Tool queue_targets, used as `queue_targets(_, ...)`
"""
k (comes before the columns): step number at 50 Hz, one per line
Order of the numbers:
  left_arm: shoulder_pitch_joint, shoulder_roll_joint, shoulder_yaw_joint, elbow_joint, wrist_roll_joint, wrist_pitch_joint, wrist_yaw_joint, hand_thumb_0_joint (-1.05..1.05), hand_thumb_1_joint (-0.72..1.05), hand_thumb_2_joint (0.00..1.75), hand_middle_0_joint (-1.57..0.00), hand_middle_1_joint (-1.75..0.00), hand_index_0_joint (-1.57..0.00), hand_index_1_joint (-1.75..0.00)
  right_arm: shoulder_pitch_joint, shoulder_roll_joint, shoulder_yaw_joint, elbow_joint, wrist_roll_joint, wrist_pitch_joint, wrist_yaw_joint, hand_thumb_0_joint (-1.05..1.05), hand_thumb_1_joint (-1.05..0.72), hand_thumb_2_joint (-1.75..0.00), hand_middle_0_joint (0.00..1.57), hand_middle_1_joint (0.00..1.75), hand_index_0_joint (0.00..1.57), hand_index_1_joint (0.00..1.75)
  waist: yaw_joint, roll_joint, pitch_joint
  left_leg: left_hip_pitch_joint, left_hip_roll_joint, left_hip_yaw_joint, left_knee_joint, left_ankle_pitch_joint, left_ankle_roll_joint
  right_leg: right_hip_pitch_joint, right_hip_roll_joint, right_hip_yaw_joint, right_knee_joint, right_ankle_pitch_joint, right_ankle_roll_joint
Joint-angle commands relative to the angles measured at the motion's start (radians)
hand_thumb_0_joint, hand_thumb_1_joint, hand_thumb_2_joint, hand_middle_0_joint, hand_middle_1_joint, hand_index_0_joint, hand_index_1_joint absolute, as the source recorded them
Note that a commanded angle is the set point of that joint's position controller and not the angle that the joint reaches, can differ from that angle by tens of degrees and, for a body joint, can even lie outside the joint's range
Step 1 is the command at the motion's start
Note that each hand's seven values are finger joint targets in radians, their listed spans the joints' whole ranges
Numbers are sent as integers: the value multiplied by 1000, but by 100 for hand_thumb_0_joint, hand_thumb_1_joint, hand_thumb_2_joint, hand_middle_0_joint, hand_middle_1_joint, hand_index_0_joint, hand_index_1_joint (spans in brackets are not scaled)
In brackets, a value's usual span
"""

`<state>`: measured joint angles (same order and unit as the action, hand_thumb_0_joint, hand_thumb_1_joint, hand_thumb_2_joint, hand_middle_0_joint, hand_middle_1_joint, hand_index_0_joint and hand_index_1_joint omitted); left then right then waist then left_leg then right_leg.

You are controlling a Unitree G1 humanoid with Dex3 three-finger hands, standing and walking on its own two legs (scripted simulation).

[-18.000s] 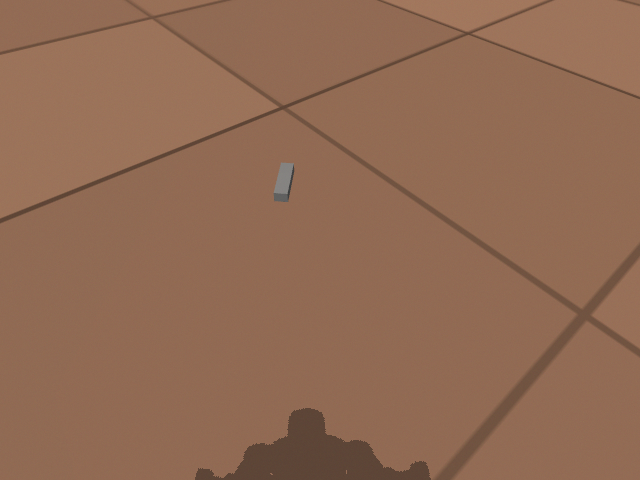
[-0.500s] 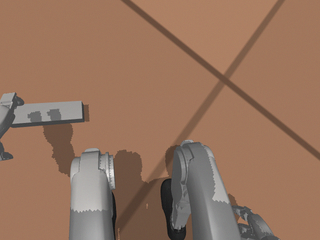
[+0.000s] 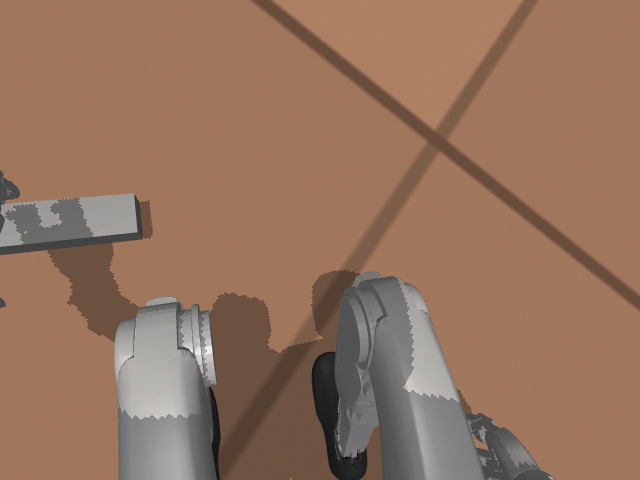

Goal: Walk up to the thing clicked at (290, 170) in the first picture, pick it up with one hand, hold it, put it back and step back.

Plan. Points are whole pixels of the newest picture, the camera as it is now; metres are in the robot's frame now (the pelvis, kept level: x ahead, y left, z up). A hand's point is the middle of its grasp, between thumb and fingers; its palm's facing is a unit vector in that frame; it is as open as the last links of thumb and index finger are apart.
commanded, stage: rise first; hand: left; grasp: from above
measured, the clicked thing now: (59, 224) +0.46 +0.33 -0.30
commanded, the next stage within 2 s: approach in 1.80 s
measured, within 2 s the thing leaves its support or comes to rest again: neither
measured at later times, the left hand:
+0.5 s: hand out of the picture +0.39 +0.36 -0.19, palm faces -0.44 -0.11 -0.89, open 14.1 cm
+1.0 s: hand out of the picture +0.40 +0.36 -0.20, palm faces -0.45 -0.11 -0.89, open 14.1 cm
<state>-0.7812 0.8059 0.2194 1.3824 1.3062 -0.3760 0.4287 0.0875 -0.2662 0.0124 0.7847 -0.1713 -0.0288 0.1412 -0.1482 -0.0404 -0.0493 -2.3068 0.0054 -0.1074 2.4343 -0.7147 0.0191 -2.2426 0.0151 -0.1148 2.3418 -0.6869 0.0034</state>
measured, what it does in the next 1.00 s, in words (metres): stands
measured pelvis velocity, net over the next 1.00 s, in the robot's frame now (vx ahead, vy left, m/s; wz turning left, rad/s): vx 0.00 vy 0.00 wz -0.03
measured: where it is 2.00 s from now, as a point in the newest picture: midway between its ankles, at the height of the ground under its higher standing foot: (273, 454)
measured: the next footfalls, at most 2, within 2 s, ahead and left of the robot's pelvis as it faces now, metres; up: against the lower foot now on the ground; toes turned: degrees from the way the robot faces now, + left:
none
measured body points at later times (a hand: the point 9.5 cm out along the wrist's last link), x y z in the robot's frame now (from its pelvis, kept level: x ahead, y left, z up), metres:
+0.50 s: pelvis +0.00 +0.00 -0.01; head +0.24 +0.09 +0.36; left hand +0.41 +0.36 -0.14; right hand +0.10 -0.27 -0.12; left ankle +0.07 +0.12 -0.29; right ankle +0.10 -0.11 -0.29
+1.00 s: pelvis +0.00 +0.00 -0.01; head +0.24 +0.10 +0.36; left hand +0.42 +0.36 -0.15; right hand +0.08 -0.27 -0.11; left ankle +0.07 +0.12 -0.29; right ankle +0.10 -0.11 -0.29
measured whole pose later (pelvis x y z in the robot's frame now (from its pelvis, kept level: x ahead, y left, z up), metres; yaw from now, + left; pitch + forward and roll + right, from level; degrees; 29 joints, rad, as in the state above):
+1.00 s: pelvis +0.00 +0.00 -0.01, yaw -2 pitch +32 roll -10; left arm -0.85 0.87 0.21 1.48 1.33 -0.36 0.47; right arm 0.09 -0.27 0.08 0.77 -0.19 -0.05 0.16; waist -0.20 -0.06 -0.02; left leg -2.34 0.00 -0.13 2.48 -0.72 0.02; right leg -2.26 0.02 -0.13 2.37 -0.69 0.01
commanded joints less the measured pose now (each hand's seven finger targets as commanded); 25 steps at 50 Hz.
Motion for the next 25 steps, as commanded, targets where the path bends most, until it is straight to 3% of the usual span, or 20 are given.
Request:
queue_targets(1, -211, 318, 44, -111, -25, -6, 31, 0, -54, 100, -6, -102, -6, -101, 173, -253, -73, -19, 3, -2, -12, 0, -90, -90, 20, 30, 20, 30, 26, 290, -661, 528, -19, 44, -273, 202, 14, 267, 39, -40, -213, 181, -43)
queue_targets(4, -237, 306, 25, -128, -21, -12, 29, 0, -55, 102, -6, -101, -6, -101, 168, -249, -66, -23, 4, -5, -10, 0, -90, -90, 20, 30, 20, 30, 17, 295, -643, 534, -20, 40, -272, 206, 12, 254, 39, -43, -207, 182, -44)
queue_targets(6, -222, 318, 38, -133, -24, -13, 34, 0, -55, 101, -6, -101, -6, -101, 171, -252, -61, -23, 0, -5, -9, 0, -90, -90, 20, 30, 20, 30, 20, 295, -657, 538, -20, 48, -254, 234, 15, 281, 41, -40, -212, 209, -40)
queue_targets(10, -235, 311, 29, -111, -19, -15, 43, 0, -55, 102, -6, -101, -6, -101, 171, -252, -57, -19, 1, -5, -6, 0, -90, -90, 20, 30, 20, 30, 14, 286, -630, 511, -21, 46, -258, 200, 15, 265, 41, -41, -210, 179, -42)
queue_targets(14, -243, 326, 37, -127, -13, -20, 55, 0, -54, 101, -6, -102, -6, -102, 166, -258, -55, -21, -4, -5, -7, 0, -90, -90, 20, 30, 20, 30, 16, 300, -672, 530, -20, 44, -251, 209, 13, 273, 45, -45, -204, 187, -41)
queue_targets(15, -236, 320, 36, -100, -9, -18, 57, 0, -61, 109, -7, -98, -4, -102, 174, -260, -54, -19, -8, -6, -5, 0, -91, -90, 20, 30, 20, 30, 3, 307, -664, 524, -22, 45, -247, 227, 13, 275, 44, -48, -197, 206, -38)
queue_targets(19, -268, 320, 29, -90, -11, -10, 69, 0, -56, 102, -7, -102, -6, -102, 165, -259, -50, -18, -4, -12, -4, 0, -91, -90, 20, 30, 20, 30, -3, 300, -635, 511, -19, 37, -251, 192, 13, 246, 44, -50, -198, 177, -42)
queue_targets(25, -265, 309, 21, -85, -8, 5, 69, 0, -57, 103, -7, -103, -6, -103, 175, -263, -46, -17, -9, -19, 0, 0, -91, -90, 20, 30, 20, 30, -14, 330, -641, 538, -18, 27, -254, 230, 10, 245, 40, -57, -184, 208, -35)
